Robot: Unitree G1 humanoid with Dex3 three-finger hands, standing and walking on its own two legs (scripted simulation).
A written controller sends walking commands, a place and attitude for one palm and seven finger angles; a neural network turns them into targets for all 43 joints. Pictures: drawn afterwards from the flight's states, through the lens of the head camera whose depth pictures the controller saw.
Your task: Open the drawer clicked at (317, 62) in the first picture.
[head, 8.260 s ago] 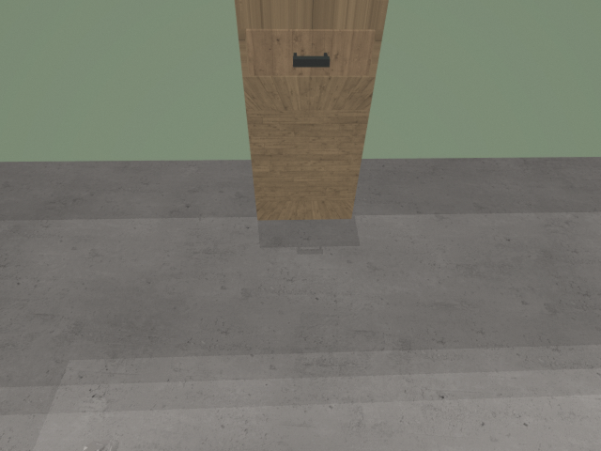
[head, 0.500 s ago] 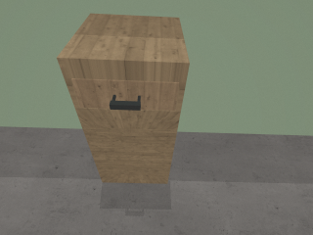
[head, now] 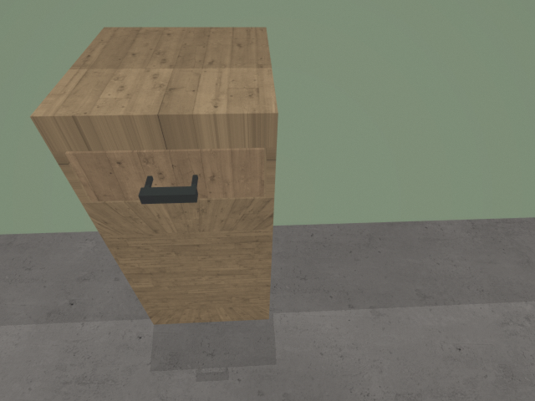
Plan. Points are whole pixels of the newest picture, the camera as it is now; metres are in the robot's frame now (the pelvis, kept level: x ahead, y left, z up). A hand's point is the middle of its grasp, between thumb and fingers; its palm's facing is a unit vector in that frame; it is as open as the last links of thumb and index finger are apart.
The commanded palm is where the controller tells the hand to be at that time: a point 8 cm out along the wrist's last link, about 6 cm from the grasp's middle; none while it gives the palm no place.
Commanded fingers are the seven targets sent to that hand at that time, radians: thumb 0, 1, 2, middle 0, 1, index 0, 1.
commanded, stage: come to a stop and stand still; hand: left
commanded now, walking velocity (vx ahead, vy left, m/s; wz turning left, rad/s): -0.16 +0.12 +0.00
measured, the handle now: (170, 187) +0.53 +0.22 +0.00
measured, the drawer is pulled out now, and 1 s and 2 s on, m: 0.00 0.00 0.00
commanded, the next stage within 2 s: none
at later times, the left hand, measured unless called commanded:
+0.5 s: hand out of the picture +0.02 +0.19 -0.19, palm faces +0.06 -0.98 -0.21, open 7.4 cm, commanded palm none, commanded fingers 0.00 0.90 0.90 -0.20 -0.30 -0.20 -0.30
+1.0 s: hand out of the picture -0.05 +0.18 -0.17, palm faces +0.06 -0.98 -0.17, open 7.4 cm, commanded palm none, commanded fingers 0.00 0.90 0.90 -0.20 -0.30 -0.20 -0.30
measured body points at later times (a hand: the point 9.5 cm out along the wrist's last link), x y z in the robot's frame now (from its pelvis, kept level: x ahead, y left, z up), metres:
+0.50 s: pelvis -0.01 +0.01 -0.02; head +0.01 +0.03 +0.43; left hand +0.02 +0.24 -0.18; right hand +0.09 -0.23 -0.15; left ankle +0.04 +0.07 -0.74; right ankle +0.02 -0.15 -0.74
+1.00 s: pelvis -0.03 +0.02 +0.00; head -0.03 +0.02 +0.45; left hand -0.05 +0.23 -0.16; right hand -0.02 -0.21 -0.16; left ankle +0.04 +0.07 -0.74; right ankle +0.00 -0.11 -0.74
